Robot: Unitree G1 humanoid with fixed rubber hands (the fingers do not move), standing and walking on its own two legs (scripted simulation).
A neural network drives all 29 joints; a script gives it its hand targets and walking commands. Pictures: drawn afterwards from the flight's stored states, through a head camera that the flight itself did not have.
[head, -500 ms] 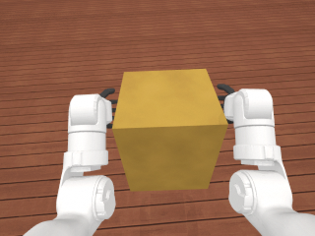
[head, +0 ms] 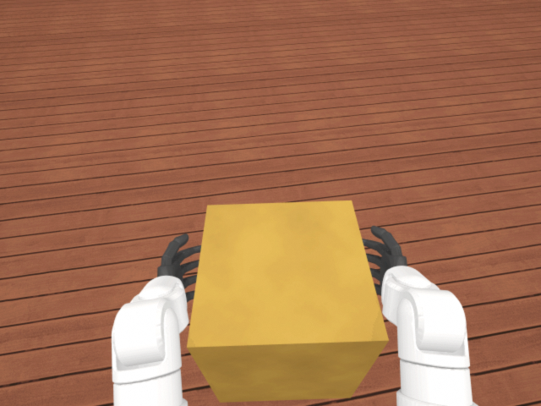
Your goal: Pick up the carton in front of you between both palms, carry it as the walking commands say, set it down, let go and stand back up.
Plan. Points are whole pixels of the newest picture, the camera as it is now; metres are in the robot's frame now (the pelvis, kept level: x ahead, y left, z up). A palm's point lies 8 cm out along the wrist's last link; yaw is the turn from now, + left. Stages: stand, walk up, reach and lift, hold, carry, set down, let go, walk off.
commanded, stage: carry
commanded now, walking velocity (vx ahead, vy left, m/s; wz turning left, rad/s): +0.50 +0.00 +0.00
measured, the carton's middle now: (282, 306) +0.28 +0.00 -0.01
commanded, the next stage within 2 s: none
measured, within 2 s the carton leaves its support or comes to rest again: neither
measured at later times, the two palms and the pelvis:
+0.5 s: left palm (219, 152) +0.56 +0.12 +0.06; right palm (368, 144) +0.59 -0.18 +0.05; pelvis +0.32 -0.05 -0.01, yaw +4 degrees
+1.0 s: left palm (209, 75) +0.83 +0.16 +0.07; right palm (331, 70) +0.84 -0.14 +0.08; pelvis +0.57 +0.01 -0.01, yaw +1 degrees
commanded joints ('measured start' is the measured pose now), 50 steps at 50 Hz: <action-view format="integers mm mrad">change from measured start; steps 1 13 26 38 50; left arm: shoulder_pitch -523 -447 -465 -369 -512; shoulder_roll -984 -821 -1008 -814 -942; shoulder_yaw -782 -738 -768 -741 -783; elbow -141 -48 -69 -140 -147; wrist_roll -425 -380 -428 -391 -415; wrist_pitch -20 41 -46 5 2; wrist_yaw -244 -233 -263 -235 -237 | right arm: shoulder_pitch -469 -401 -438 -350 -460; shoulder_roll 987 806 997 815 931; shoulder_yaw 719 692 757 731 718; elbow -168 -73 -87 -170 -155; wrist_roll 409 386 404 402 425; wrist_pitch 0 62 -14 40 19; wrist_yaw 260 267 261 248 274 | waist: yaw -11 -13 13 7 6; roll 111 161 -111 -82 80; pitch -401 -117 -328 -237 -402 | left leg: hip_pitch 471 325 -287 65 257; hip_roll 293 221 118 1 208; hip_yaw -302 -86 -153 41 -92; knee -153 -144 605 -40 -27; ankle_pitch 235 266 -84 335 206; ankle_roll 93 15 -71 -77 -22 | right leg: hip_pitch -185 -50 393 402 284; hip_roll -57 -30 -275 -137 -98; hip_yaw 21 -132 113 -166 -36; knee -120 -522 -889 -553 -681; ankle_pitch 56 350 102 639 234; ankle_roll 18 -18 -130 -22 32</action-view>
